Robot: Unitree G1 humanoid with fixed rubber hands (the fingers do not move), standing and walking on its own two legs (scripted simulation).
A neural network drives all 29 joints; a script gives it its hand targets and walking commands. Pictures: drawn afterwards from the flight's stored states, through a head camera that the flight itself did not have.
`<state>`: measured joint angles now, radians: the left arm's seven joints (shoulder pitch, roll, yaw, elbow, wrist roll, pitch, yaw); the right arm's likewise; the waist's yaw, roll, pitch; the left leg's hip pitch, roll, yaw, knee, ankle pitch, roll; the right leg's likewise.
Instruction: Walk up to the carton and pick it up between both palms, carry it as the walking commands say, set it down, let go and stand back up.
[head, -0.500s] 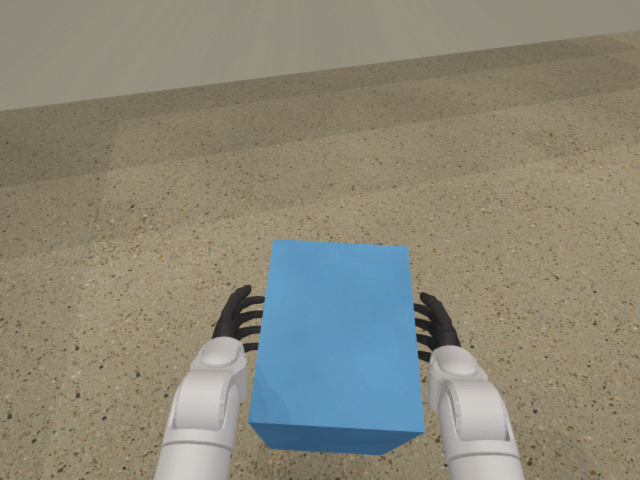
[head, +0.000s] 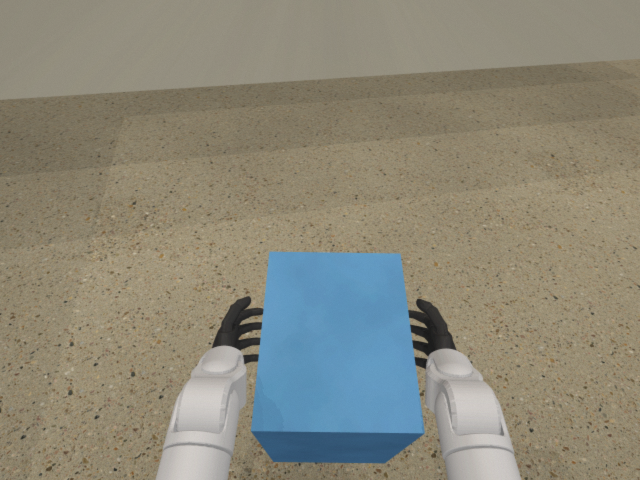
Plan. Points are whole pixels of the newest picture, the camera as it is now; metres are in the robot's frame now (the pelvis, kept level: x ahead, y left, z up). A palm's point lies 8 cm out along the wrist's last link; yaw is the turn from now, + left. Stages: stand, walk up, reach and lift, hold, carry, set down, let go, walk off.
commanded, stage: carry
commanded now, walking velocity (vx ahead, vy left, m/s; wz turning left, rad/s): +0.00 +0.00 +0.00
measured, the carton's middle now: (331, 366) +0.31 +0.00 -0.06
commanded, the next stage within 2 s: hold in 0.64 s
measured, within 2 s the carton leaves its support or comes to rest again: neither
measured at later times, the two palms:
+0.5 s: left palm (219, 333) +0.30 +0.15 +0.03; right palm (425, 343) +0.30 -0.12 +0.03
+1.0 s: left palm (223, 321) +0.31 +0.15 +0.06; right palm (435, 330) +0.30 -0.12 +0.06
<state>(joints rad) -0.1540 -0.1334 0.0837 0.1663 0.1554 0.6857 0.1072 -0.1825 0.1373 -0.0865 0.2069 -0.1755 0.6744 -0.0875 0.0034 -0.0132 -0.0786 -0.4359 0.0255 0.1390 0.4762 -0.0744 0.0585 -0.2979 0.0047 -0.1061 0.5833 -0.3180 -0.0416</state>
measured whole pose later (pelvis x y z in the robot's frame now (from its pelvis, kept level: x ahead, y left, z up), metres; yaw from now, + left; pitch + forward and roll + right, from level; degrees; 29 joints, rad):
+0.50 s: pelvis +0.02 +0.02 +0.00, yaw -1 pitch +3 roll +0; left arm -0.16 -0.13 0.07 0.15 0.16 0.69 0.11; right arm -0.17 0.14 -0.09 0.18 -0.16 0.67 -0.09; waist 0.00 -0.02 -0.10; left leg -0.42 0.00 0.17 0.47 -0.11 0.09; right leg -0.28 -0.02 -0.08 0.56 -0.33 -0.01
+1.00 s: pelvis +0.01 +0.01 +0.01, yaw -3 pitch -8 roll +0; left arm -0.31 -0.17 0.20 0.26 0.24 0.76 0.09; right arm -0.37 0.18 -0.22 0.37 -0.26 0.70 -0.04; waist 0.02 -0.03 0.03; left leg -0.20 0.01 0.16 0.42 -0.09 0.07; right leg -0.07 0.01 -0.04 0.50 -0.30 -0.03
